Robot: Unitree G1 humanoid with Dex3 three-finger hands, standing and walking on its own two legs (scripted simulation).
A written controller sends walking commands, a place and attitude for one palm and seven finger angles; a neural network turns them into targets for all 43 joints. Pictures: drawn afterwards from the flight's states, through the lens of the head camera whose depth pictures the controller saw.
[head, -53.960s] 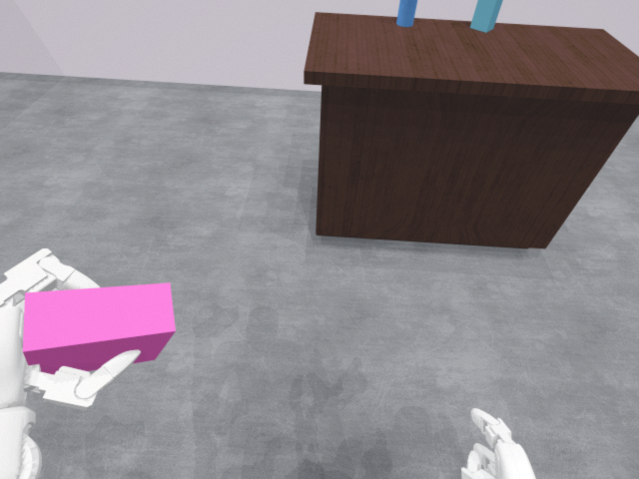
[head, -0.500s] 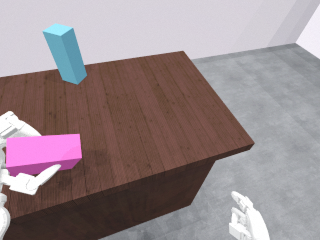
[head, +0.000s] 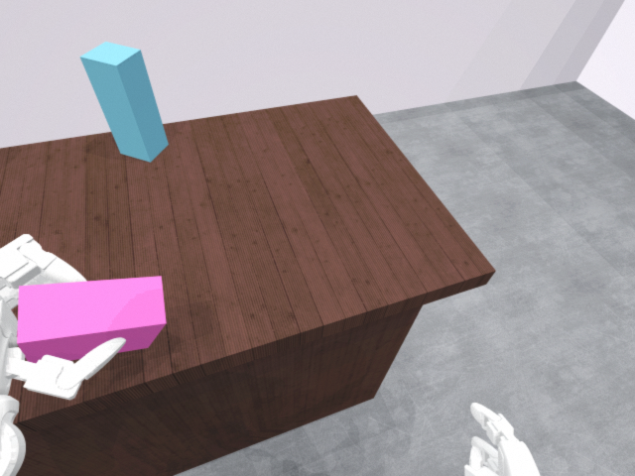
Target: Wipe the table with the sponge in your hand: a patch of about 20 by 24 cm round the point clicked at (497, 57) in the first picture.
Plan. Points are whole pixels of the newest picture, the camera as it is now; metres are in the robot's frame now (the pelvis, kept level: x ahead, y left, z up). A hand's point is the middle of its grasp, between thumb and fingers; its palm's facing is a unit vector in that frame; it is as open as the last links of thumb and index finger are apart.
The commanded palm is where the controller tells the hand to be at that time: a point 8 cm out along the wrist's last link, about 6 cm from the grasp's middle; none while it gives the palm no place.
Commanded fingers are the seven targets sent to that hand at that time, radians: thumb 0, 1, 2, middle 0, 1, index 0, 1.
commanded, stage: look again from close up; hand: left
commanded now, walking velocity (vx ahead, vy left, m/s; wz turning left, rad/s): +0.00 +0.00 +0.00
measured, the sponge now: (114, 320) +0.23 +0.23 +0.12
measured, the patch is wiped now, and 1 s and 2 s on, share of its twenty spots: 0.00 0.00 0.00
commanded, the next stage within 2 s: turn the palm down, sponge in hand in 0.34 s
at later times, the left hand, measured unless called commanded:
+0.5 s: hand (59, 287) +0.23 +0.26 +0.18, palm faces +0.39 -0.81 -0.44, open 9.1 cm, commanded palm +0.16 +0.28 +0.18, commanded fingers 0.00 0.10 1.30 -1.20 -1.60 -1.20 -1.60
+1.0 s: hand (45, 302) +0.22 +0.26 +0.18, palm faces +0.46 -0.58 -0.68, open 9.1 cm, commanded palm +0.18 +0.26 +0.21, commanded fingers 0.00 0.10 1.30 -1.20 -1.60 -1.20 -1.60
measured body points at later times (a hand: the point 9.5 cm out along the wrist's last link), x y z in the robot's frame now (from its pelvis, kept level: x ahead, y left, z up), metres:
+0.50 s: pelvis +0.00 -0.01 +0.00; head +0.02 +0.01 +0.45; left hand +0.21 +0.30 +0.20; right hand +0.19 -0.22 -0.07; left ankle +0.04 +0.07 -0.74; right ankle +0.04 -0.12 -0.74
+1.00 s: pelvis +0.01 -0.05 -0.01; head +0.01 -0.08 +0.44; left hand +0.19 +0.29 +0.22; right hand +0.24 -0.27 -0.09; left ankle +0.04 +0.07 -0.74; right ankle +0.04 -0.12 -0.74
